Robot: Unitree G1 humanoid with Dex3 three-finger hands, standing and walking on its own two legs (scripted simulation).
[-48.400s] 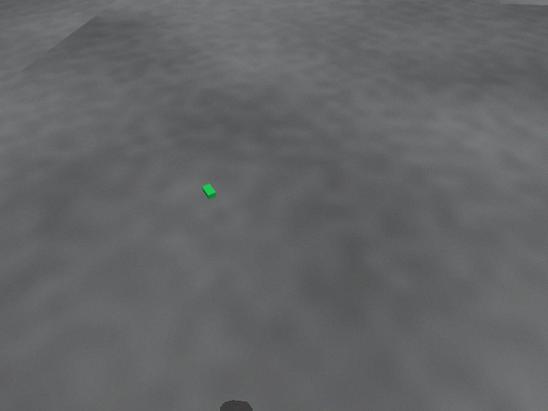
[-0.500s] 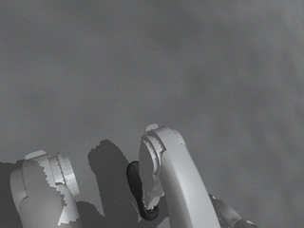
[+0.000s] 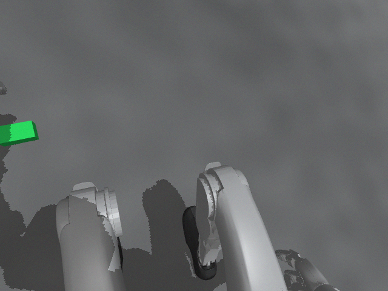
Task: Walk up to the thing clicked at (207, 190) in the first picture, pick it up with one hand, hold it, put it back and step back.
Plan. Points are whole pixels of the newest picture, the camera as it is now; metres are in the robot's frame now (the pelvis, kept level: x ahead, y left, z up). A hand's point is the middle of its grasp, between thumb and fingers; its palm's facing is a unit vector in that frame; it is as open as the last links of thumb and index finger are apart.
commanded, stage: withdraw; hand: left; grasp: from above
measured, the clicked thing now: (17, 133) +0.48 +0.35 -0.33
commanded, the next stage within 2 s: home in 0.14 s
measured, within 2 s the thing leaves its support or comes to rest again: neither
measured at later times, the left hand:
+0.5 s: hand out of the picture +0.45 +0.36 -0.12, palm faces -0.40 -0.17 -0.90, open 12.1 cm
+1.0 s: hand out of the picture +0.27 +0.27 +0.10, palm faces -0.08 -0.84 -0.54, open 7.5 cm
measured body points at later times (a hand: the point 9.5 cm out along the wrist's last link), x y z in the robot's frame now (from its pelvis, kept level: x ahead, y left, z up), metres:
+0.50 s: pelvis +0.01 +0.00 +0.01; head +0.24 +0.07 +0.39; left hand +0.46 +0.36 -0.07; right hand +0.07 -0.25 -0.10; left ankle +0.09 +0.13 -0.31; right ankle +0.11 -0.12 -0.31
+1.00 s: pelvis +0.02 +0.00 +0.20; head +0.15 +0.06 +0.63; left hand +0.27 +0.32 +0.13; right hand +0.26 -0.21 +0.12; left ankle +0.08 +0.13 -0.31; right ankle +0.11 -0.12 -0.31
